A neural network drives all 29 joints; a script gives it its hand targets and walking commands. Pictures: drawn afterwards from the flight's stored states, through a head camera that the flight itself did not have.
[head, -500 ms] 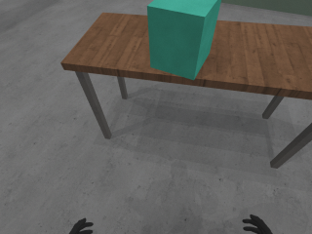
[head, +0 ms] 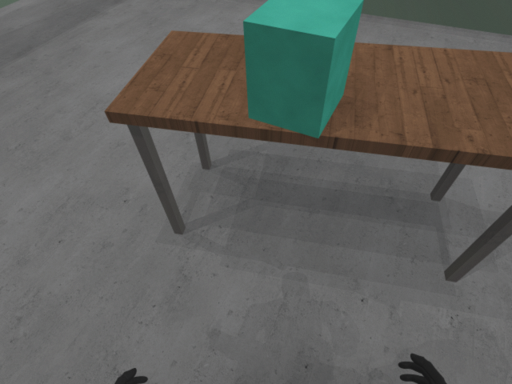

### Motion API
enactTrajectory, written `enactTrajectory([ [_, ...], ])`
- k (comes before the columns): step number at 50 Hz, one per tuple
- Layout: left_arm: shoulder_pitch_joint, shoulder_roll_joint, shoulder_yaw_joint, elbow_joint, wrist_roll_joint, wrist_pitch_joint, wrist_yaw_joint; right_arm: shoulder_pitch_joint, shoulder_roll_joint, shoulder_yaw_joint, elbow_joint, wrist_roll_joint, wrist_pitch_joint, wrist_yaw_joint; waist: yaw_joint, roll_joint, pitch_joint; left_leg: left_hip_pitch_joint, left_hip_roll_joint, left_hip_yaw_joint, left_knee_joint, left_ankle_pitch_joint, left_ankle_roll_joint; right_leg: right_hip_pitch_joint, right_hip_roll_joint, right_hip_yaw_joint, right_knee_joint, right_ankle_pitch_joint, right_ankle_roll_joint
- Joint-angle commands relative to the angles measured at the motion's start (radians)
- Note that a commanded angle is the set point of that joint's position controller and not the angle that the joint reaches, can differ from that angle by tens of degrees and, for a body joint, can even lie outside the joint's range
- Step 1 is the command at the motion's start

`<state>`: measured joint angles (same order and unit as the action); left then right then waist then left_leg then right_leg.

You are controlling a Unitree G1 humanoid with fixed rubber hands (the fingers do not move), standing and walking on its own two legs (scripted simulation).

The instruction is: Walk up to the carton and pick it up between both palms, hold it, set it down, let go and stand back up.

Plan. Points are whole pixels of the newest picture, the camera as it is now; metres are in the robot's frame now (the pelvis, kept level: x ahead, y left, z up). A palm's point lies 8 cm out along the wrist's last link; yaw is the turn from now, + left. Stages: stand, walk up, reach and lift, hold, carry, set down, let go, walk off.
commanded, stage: stand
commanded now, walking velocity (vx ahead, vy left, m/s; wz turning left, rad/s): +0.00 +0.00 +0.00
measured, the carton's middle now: (301, 63) +0.82 -0.10 +0.06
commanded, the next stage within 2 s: walk up in 1.58 s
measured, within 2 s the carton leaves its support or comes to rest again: neither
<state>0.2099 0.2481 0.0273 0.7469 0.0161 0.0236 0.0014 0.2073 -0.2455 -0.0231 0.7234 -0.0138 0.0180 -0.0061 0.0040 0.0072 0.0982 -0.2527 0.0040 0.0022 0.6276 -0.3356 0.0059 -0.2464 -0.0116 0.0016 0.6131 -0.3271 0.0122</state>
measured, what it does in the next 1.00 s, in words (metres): stands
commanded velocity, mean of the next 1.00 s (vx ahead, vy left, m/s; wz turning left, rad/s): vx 0.00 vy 0.00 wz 0.00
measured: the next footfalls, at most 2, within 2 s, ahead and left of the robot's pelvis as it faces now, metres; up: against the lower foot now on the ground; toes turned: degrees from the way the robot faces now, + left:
none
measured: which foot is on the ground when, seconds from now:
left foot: down 0.00-1.00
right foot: down 0.00-1.00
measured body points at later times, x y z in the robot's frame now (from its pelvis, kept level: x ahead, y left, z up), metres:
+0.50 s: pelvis +0.00 +0.00 +0.01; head +0.03 +0.00 +0.46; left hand +0.11 +0.26 -0.12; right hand +0.11 -0.26 -0.12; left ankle +0.00 +0.12 -0.73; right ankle +0.00 -0.13 -0.73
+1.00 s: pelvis +0.00 +0.00 +0.01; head +0.01 +0.00 +0.46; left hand +0.08 +0.27 -0.12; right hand +0.08 -0.27 -0.12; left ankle +0.00 +0.12 -0.73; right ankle +0.00 -0.13 -0.73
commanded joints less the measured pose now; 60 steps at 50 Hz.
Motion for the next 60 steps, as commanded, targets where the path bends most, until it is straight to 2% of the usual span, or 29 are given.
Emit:
enactTrajectory([
  [1,-0.033,0.153,0.048,-0.104,0.002,-0.033,0.006,-0.044,-0.161,-0.044,-0.103,-0.005,-0.030,-0.005,0.003,0.019,-0.130,0.034,0.080,-0.096,-0.133,0.210,0.054,0.033,-0.048,0.043,-0.091,0.201,-0.046],
  [3,-0.021,0.168,0.055,-0.089,-0.004,-0.034,0.001,-0.022,-0.157,-0.044,-0.091,-0.001,-0.033,-0.002,0.001,-0.017,-0.112,0.025,0.081,-0.098,-0.146,0.203,0.052,0.037,-0.056,0.051,-0.097,0.211,-0.041],
  [8,-0.012,0.159,0.047,-0.066,-0.004,-0.027,0.002,-0.027,-0.152,-0.036,-0.060,-0.005,-0.028,-0.006,0.012,0.018,-0.103,0.041,0.076,-0.085,-0.168,0.223,0.039,0.058,-0.062,0.058,-0.117,0.221,-0.046],
  [10,-0.031,0.163,0.045,-0.070,-0.001,-0.030,0.002,-0.020,-0.171,-0.042,-0.070,0.001,-0.032,-0.006,0.003,-0.020,-0.129,0.048,0.079,-0.093,-0.151,0.231,0.042,0.074,-0.066,0.057,-0.112,0.256,-0.041],
  [11,-0.046,0.151,0.041,-0.068,0.001,-0.033,0.006,-0.038,-0.180,-0.040,-0.065,0.002,-0.034,-0.006,0.010,0.011,-0.111,0.035,0.073,-0.087,-0.168,0.216,0.034,0.077,-0.065,0.057,-0.120,0.248,-0.042],
  [12,-0.048,0.177,0.048,-0.066,0.002,-0.032,0.006,-0.032,-0.169,-0.041,-0.053,-0.003,-0.033,-0.008,-0.003,-0.015,-0.124,0.060,0.076,-0.090,-0.176,0.211,0.040,0.063,-0.071,0.067,-0.128,0.227,-0.050],
  [14,-0.034,0.161,0.040,-0.051,0.000,-0.030,0.004,-0.042,-0.163,-0.037,-0.046,-0.002,-0.031,-0.005,0.001,0.017,-0.090,0.055,0.078,-0.095,-0.172,0.203,0.042,0.046,-0.075,0.064,-0.141,0.208,-0.056],
  [16,-0.066,0.180,0.045,-0.051,0.002,-0.031,0.006,-0.038,-0.163,-0.038,-0.041,0.004,-0.032,-0.004,-0.011,0.001,-0.099,0.052,0.073,-0.088,-0.186,0.184,0.038,0.045,-0.070,0.063,-0.148,0.205,-0.054],
  [17,-0.021,0.176,0.047,-0.034,-0.001,-0.033,0.006,-0.015,-0.172,-0.041,-0.028,-0.002,-0.033,-0.005,0.005,0.001,-0.105,0.076,0.071,-0.085,-0.172,0.212,0.037,0.051,-0.066,0.064,-0.151,0.210,-0.053],
  [18,-0.035,0.168,0.039,-0.041,-0.005,-0.033,0.006,-0.025,-0.185,-0.043,-0.029,0.001,-0.038,-0.010,-0.007,-0.013,-0.108,0.070,0.083,-0.087,-0.175,0.211,0.041,0.045,-0.070,0.070,-0.158,0.240,-0.048],
  [22,-0.023,0.158,0.034,-0.022,-0.006,-0.035,0.000,-0.049,-0.161,-0.032,-0.018,0.000,-0.032,-0.005,0.008,0.004,-0.105,0.055,0.083,-0.097,-0.198,0.209,0.045,0.059,-0.063,0.061,-0.148,0.212,-0.044],
  [23,-0.036,0.169,0.036,-0.011,-0.002,-0.032,0.004,-0.038,-0.162,-0.036,-0.010,0.001,-0.036,-0.003,-0.006,0.017,-0.099,0.059,0.078,-0.083,-0.195,0.220,0.039,0.072,-0.070,0.063,-0.155,0.232,-0.042],
  [25,-0.028,0.174,0.031,-0.006,-0.001,-0.033,0.002,-0.040,-0.182,-0.040,0.000,0.002,-0.034,-0.001,0.004,0.014,-0.129,0.084,0.070,-0.074,-0.178,0.262,0.040,0.094,-0.076,0.063,-0.156,0.288,-0.048],
  [28,-0.053,0.181,0.038,0.004,0.000,-0.031,0.010,-0.033,-0.173,-0.037,0.015,0.005,-0.034,-0.010,-0.012,-0.033,-0.107,0.102,0.079,-0.084,-0.185,0.267,0.039,0.052,-0.071,0.057,-0.164,0.289,-0.044],
  [30,-0.020,0.184,0.037,0.016,-0.004,-0.031,0.017,-0.040,-0.171,-0.034,0.030,0.004,-0.032,-0.008,-0.002,0.009,-0.128,0.118,0.082,-0.079,-0.190,0.280,0.034,0.059,-0.075,0.069,-0.170,0.276,-0.043],
  [31,-0.042,0.190,0.037,0.023,-0.003,-0.031,0.014,-0.010,-0.164,-0.036,0.044,0.003,-0.028,-0.012,-0.023,-0.015,-0.111,0.120,0.079,-0.084,-0.185,0.289,0.036,0.052,-0.075,0.068,-0.169,0.282,-0.052],
  [32,-0.032,0.162,0.029,0.023,-0.006,-0.033,0.014,-0.014,-0.178,-0.035,0.048,0.005,-0.027,-0.016,0.003,-0.015,-0.121,0.110,0.083,-0.084,-0.191,0.301,0.032,0.083,-0.077,0.064,-0.170,0.295,-0.046],
  [39,-0.031,0.201,0.035,0.066,-0.004,-0.035,0.010,-0.030,-0.171,-0.034,0.076,0.008,-0.033,-0.012,-0.007,-0.019,-0.100,0.107,0.087,-0.093,-0.236,0.229,0.030,0.075,-0.081,0.073,-0.207,0.238,-0.046],
  [40,-0.039,0.172,0.026,0.060,-0.005,-0.035,0.012,-0.032,-0.210,-0.044,0.081,0.002,-0.030,-0.017,0.008,0.033,-0.078,0.093,0.091,-0.082,-0.242,0.244,0.029,0.090,-0.078,0.070,-0.212,0.235,-0.042],
  [41,-0.024,0.178,0.025,0.074,-0.005,-0.030,0.013,-0.029,-0.199,-0.041,0.088,-0.001,-0.031,-0.011,0.003,0.037,-0.094,0.088,0.086,-0.087,-0.248,0.213,0.025,0.105,-0.078,0.064,-0.207,0.235,-0.040],
  [42,-0.039,0.194,0.029,0.077,-0.005,-0.030,0.014,-0.025,-0.185,-0.041,0.095,0.005,-0.031,-0.011,-0.007,-0.009,-0.075,0.093,0.091,-0.098,-0.251,0.238,0.027,0.089,-0.086,0.076,-0.199,0.241,-0.046],
  [46,-0.020,0.174,0.016,0.102,-0.011,-0.038,0.021,-0.019,-0.200,-0.042,0.115,0.002,-0.035,-0.020,-0.003,-0.005,-0.070,0.111,0.080,-0.079,-0.251,0.230,0.026,0.095,-0.081,0.084,-0.233,0.260,-0.034],
  [47,-0.041,0.194,0.020,0.103,-0.009,-0.037,0.021,-0.018,-0.203,-0.046,0.122,0.007,-0.037,-0.015,-0.018,-0.009,-0.070,0.119,0.083,-0.082,-0.258,0.222,0.027,0.083,-0.083,0.088,-0.239,0.262,-0.036],
  [48,-0.045,0.203,0.031,0.106,-0.008,-0.035,0.019,-0.037,-0.178,-0.033,0.124,0.004,-0.038,-0.015,-0.001,-0.022,-0.072,0.104,0.089,-0.086,-0.268,0.185,0.030,0.083,-0.082,0.073,-0.236,0.230,-0.035],
  [52,-0.053,0.178,0.021,0.117,-0.007,-0.037,0.015,-0.021,-0.191,-0.040,0.150,0.004,-0.032,-0.018,-0.003,0.037,-0.065,0.105,0.084,-0.081,-0.290,0.195,0.019,0.085,-0.082,0.080,-0.247,0.202,-0.046],
  [53,-0.023,0.195,0.020,0.142,-0.007,-0.036,0.018,-0.012,-0.192,-0.040,0.167,0.000,-0.031,-0.018,-0.006,-0.013,-0.076,0.134,0.093,-0.094,-0.294,0.212,0.027,0.096,-0.081,0.069,-0.244,0.222,-0.043],
  [55,0.004,0.189,0.019,0.153,-0.006,-0.042,0.021,-0.011,-0.176,-0.033,0.171,0.004,-0.035,-0.015,0.008,-0.015,-0.083,0.134,0.088,-0.084,-0.280,0.243,0.022,0.108,-0.081,0.069,-0.248,0.252,-0.040],
  [59,-0.027,0.189,0.014,0.159,-0.009,-0.040,0.019,-0.014,-0.204,-0.045,0.187,0.010,-0.035,-0.024,-0.006,-0.026,-0.087,0.144,0.090,-0.087,-0.281,0.249,0.028,0.107,-0.082,0.068,-0.258,0.289,-0.032],
  [60,-0.035,0.183,0.007,0.162,-0.010,-0.044,0.022,-0.025,-0.216,-0.047,0.185,0.002,-0.035,-0.023,-0.002,0.023,-0.078,0.132,0.085,-0.074,-0.291,0.236,0.025,0.115,-0.092,0.080,-0.258,0.272,-0.034],
])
